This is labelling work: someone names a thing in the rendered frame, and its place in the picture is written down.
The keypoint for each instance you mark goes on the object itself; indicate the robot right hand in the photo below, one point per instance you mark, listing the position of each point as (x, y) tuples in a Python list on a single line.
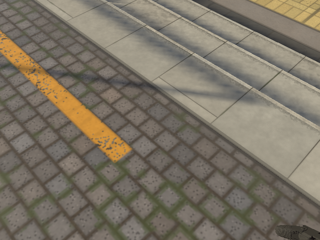
[(293, 232)]

